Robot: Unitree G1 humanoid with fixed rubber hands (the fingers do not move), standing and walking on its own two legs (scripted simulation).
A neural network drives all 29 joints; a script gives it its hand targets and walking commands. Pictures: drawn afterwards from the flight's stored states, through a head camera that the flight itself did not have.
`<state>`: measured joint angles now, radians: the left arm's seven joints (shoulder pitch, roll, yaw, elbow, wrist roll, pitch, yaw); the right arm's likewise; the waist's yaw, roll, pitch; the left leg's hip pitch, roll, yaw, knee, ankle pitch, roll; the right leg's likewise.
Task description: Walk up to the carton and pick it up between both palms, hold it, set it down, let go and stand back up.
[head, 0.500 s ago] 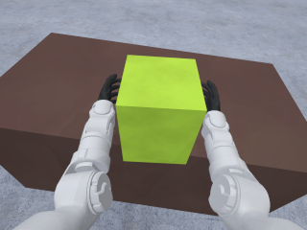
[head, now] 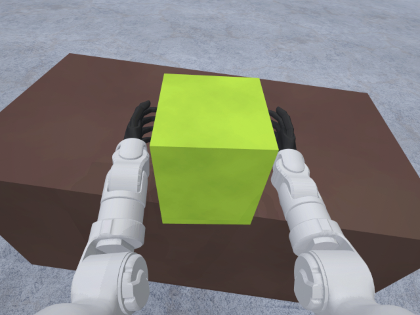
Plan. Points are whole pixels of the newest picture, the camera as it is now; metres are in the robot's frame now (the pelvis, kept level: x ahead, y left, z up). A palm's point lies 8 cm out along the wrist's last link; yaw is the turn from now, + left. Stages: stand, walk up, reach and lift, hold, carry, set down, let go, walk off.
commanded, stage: reach and lift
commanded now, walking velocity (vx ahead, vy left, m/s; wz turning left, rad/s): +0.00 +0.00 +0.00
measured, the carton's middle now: (209, 153) +0.42 -0.01 +0.08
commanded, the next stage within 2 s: hold in 1.44 s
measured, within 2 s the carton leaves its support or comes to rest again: neither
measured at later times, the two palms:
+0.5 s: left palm (122, 134) +0.37 +0.15 +0.17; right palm (282, 141) +0.37 -0.14 +0.17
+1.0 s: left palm (120, 127) +0.37 +0.15 +0.19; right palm (284, 132) +0.37 -0.14 +0.19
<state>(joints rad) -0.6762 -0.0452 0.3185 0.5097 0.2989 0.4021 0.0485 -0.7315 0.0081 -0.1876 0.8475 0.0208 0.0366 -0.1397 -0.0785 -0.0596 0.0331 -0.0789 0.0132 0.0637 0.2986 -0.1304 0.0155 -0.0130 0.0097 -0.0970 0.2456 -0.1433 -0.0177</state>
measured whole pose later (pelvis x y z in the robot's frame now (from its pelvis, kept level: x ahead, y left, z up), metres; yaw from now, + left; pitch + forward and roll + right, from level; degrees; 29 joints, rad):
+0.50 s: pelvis -0.01 +0.00 +0.00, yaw +1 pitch -8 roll -1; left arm -0.69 -0.04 0.32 0.33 0.35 0.60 0.02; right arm -0.77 0.00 -0.14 0.77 0.08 0.15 -0.15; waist -0.09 -0.06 0.05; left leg -0.06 0.01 0.06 0.32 -0.13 0.02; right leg 0.01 0.00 -0.10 0.26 -0.14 -0.02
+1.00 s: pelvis -0.01 +0.00 +0.00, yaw +1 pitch -8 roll -1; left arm -0.70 -0.04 0.33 0.26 0.36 0.68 0.01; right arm -0.80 -0.02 -0.08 0.74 0.14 0.22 -0.17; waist -0.10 -0.06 0.05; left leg -0.05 0.01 0.05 0.33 -0.14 0.02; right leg 0.03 0.01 -0.11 0.26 -0.15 -0.02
